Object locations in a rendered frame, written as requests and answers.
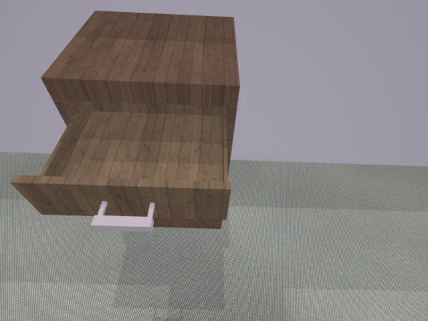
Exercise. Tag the cabinet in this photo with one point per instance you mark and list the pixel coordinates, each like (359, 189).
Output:
(150, 58)

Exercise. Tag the drawer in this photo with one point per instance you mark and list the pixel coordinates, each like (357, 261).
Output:
(134, 154)

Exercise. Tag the handle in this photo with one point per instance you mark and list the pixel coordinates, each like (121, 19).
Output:
(122, 223)

